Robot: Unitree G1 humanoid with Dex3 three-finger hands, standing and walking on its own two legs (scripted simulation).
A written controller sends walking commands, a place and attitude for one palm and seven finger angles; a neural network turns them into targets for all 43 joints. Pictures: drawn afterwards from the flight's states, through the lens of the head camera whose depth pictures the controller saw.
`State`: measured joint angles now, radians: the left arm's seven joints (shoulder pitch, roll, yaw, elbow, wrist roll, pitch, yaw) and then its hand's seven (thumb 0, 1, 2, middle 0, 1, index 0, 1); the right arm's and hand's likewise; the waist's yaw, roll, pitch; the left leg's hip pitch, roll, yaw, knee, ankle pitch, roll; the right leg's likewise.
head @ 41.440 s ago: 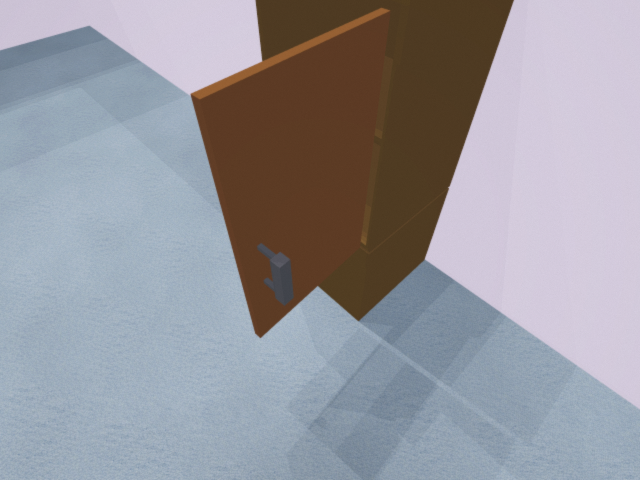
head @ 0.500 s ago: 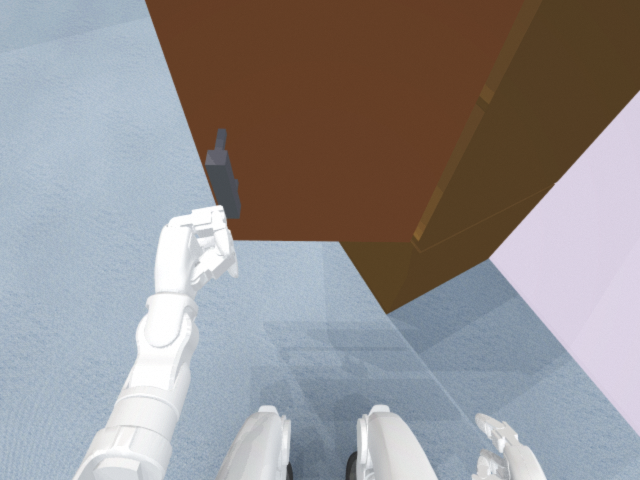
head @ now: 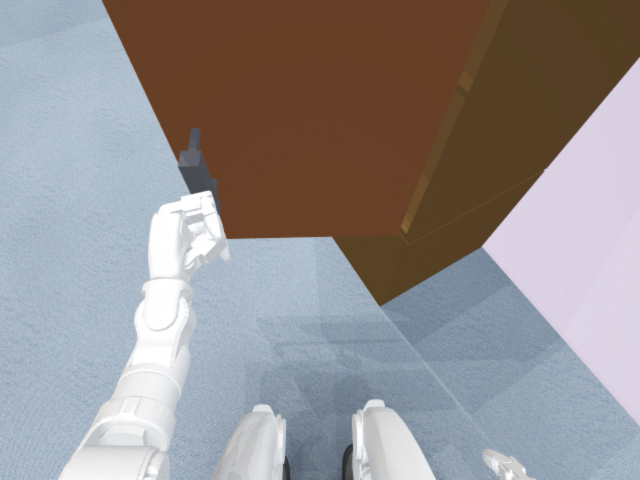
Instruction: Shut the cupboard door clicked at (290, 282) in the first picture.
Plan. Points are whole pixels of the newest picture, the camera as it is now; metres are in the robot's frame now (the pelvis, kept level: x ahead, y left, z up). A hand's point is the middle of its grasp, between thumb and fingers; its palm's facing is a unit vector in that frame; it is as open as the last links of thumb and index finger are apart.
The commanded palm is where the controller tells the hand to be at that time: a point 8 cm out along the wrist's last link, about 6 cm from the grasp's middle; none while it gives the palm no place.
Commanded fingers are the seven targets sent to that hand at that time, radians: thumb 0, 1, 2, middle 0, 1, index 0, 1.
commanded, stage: bring the fist close to the handle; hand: left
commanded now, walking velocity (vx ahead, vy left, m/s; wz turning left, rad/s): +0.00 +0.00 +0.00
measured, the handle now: (203, 175) +0.51 +0.16 +0.02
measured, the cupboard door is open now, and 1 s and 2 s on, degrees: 62 47 36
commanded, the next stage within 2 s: push the door shut along its arc in 0.02 s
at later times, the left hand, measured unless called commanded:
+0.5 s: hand (223, 208) +0.45 +0.13 +0.02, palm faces -0.05 -1.00 -0.06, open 3.1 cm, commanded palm +0.44 +0.17 +0.02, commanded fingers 0.00 0.90 0.90 -1.30 -1.50 -1.30 -1.50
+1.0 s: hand (233, 172) +0.51 +0.12 +0.02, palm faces -0.18 -0.98 -0.05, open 3.1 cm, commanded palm +0.51 +0.14 +0.02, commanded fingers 0.00 0.90 0.90 -1.30 -1.50 -1.30 -1.50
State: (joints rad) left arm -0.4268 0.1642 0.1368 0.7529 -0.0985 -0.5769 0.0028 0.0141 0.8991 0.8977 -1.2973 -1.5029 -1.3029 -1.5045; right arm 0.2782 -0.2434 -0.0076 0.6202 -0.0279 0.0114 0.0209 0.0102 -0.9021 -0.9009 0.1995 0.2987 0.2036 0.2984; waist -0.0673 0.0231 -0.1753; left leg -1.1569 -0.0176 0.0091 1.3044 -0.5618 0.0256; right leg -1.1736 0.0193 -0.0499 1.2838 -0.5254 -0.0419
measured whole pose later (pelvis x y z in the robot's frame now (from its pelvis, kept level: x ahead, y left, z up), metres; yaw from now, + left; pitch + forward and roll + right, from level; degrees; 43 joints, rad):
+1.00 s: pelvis -0.02 +0.02 -0.03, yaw -1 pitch +29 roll -4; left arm -1.00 0.40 0.21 1.22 -0.07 -0.50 -0.19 0.01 0.90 0.90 -1.31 -1.50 -1.32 -1.50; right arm 0.34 -0.27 0.02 0.65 -0.03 0.03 0.03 0.01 -0.90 -0.90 0.20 0.30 0.20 0.30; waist -0.20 0.05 -0.16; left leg -1.38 -0.02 -0.02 1.43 -0.57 0.05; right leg -1.36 0.02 -0.09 1.35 -0.51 -0.02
